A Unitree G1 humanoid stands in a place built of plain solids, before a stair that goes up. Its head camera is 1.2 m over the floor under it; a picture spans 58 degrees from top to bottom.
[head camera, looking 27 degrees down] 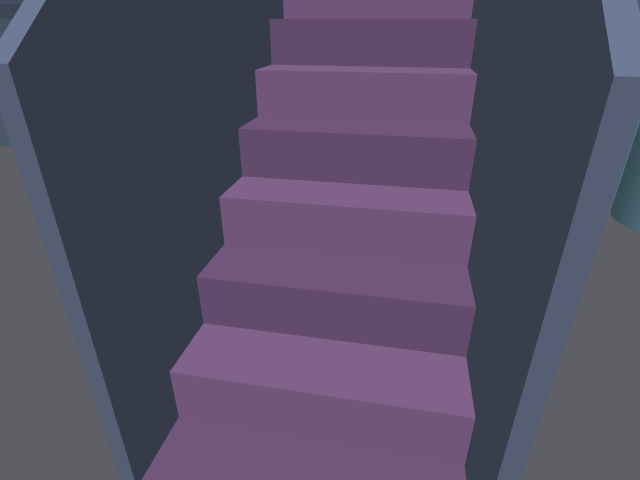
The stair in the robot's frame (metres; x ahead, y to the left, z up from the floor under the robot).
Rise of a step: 0.17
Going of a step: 0.22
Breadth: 0.88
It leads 11 degrees to the right of straight ahead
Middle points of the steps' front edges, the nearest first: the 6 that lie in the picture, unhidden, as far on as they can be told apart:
0.81 0.02 0.34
1.02 -0.02 0.52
1.23 -0.07 0.69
1.45 -0.11 0.86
1.66 -0.15 1.03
1.87 -0.19 1.20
